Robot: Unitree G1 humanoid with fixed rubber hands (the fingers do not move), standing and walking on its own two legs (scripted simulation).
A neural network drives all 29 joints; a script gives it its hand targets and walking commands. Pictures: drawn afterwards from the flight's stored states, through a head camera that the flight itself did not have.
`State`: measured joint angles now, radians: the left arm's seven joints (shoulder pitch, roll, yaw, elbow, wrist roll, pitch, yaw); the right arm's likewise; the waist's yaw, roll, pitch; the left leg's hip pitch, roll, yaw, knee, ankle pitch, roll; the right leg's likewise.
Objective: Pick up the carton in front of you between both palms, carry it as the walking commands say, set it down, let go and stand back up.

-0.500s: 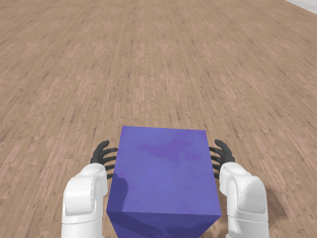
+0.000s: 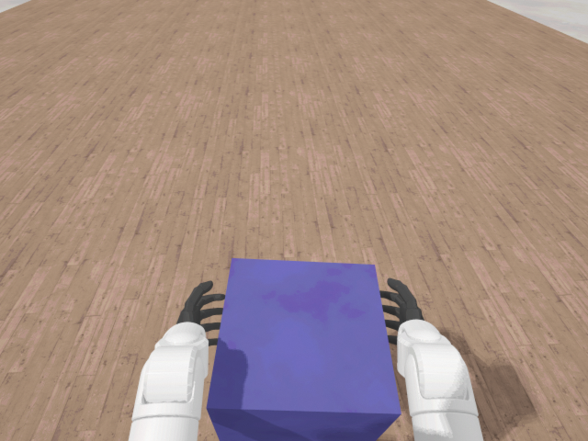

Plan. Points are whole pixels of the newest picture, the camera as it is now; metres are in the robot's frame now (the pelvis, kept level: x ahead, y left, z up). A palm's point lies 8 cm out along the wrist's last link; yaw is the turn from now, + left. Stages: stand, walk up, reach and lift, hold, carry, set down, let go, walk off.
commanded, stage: carry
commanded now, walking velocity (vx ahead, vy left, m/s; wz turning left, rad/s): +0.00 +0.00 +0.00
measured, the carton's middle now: (297, 363) +0.27 +0.00 -0.04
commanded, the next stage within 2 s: hold in 0.50 s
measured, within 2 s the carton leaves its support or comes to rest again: neither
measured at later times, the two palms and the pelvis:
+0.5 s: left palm (191, 343) +0.26 +0.15 +0.04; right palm (411, 339) +0.26 -0.15 +0.04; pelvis -0.02 +0.00 +0.00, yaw +0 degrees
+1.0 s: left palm (178, 365) +0.22 +0.15 +0.05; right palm (417, 358) +0.23 -0.15 +0.05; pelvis -0.06 +0.00 +0.01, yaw +1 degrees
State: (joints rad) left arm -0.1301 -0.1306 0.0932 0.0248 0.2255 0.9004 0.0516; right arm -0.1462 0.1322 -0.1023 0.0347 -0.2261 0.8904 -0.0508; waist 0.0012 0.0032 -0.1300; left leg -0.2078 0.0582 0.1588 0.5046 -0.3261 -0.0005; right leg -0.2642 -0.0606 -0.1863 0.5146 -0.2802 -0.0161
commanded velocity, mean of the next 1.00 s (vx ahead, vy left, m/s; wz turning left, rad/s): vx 0.00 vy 0.00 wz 0.00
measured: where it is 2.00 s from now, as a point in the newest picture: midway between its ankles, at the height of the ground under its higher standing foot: outside the picture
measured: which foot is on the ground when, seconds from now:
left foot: down 0.00-1.00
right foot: down 0.00-1.00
